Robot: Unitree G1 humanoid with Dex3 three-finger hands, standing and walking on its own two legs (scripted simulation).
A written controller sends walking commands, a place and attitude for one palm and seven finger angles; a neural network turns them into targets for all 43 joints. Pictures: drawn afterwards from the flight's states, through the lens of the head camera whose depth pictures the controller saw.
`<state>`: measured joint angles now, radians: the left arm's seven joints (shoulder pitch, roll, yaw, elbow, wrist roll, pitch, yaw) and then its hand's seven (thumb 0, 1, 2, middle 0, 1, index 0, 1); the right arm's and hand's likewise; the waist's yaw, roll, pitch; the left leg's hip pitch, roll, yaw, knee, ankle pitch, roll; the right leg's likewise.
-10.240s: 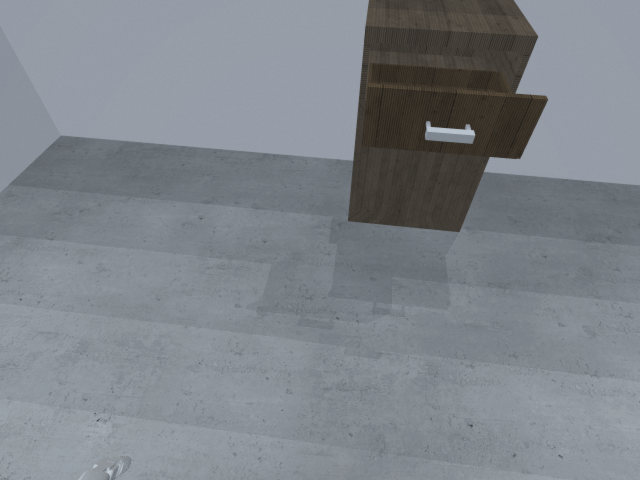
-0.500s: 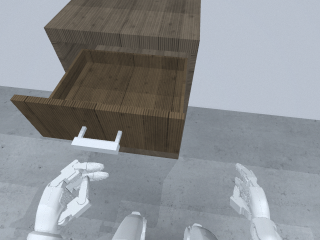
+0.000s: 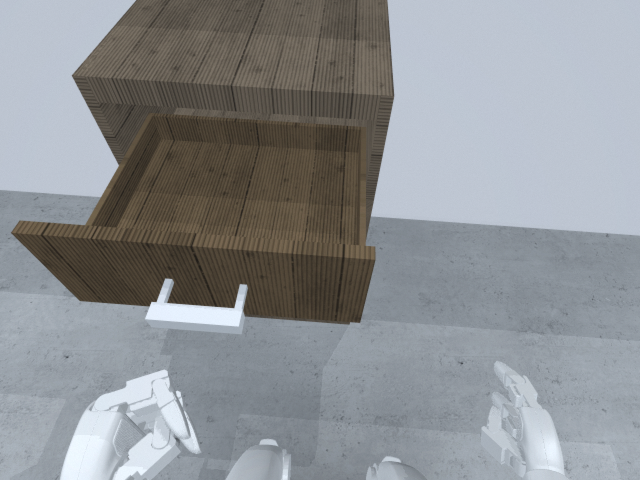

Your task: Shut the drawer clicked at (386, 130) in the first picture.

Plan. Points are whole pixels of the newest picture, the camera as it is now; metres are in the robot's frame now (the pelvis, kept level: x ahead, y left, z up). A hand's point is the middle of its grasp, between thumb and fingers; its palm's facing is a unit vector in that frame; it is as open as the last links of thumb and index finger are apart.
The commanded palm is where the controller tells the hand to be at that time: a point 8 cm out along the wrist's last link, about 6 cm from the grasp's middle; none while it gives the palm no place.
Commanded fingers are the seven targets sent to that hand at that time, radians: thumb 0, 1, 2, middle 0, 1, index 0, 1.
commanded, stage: raise the hand and make a fist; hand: left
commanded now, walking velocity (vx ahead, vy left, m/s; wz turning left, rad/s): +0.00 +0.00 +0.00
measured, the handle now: (200, 303) +0.34 +0.19 -0.01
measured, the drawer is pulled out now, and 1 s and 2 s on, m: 0.27 0.27 0.27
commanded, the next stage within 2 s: bring the fist close to the handle in 0.80 s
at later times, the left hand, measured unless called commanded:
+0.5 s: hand (168, 445) +0.15 +0.15 +0.09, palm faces +0.01 -1.00 -0.04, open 3.3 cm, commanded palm +0.10 +0.21 +0.09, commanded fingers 0.00 0.90 0.90 -1.40 -1.60 -1.40 -1.60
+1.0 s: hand (165, 451) +0.15 +0.15 +0.08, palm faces +0.01 -1.00 -0.07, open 3.3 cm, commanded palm +0.11 +0.21 +0.08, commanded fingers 0.00 0.90 0.90 -1.40 -1.60 -1.40 -1.60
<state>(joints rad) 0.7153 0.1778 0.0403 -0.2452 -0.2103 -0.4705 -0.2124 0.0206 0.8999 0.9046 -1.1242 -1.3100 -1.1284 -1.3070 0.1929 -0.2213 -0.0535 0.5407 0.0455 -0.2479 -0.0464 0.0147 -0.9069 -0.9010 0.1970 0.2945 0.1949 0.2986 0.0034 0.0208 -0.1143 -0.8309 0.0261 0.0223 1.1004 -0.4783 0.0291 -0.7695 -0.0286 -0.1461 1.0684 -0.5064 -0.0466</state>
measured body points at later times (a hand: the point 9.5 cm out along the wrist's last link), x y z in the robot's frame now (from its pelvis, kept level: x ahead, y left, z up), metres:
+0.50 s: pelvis +0.01 +0.01 +0.01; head +0.05 +0.01 +0.46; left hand +0.14 +0.20 +0.10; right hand +0.21 -0.21 -0.05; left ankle +0.04 +0.10 -0.66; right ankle +0.02 -0.10 -0.66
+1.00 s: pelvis +0.01 -0.01 +0.01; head +0.05 -0.01 +0.46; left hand +0.14 +0.21 +0.09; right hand +0.22 -0.23 -0.05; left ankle +0.04 +0.10 -0.66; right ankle +0.02 -0.10 -0.66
